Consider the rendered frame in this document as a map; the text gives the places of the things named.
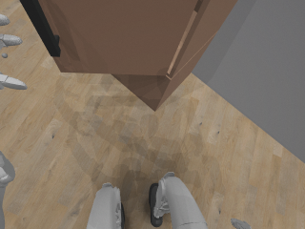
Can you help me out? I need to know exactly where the robot right hand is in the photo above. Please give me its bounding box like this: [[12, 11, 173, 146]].
[[231, 218, 252, 229]]

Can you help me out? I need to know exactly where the handle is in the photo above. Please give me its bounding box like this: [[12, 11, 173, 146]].
[[19, 0, 61, 57]]

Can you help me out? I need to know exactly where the left robot shin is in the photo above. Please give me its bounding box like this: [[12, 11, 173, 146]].
[[96, 183, 122, 229]]

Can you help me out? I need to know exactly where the cupboard door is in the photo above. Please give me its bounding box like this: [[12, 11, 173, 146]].
[[38, 0, 198, 76]]

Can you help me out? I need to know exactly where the robot left upper arm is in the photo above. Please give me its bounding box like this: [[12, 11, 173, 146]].
[[0, 151, 15, 229]]

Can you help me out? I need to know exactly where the robot right foot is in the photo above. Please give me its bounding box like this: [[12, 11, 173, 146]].
[[149, 183, 163, 227]]

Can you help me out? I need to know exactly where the robot left hand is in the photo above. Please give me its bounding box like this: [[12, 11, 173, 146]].
[[0, 14, 28, 90]]

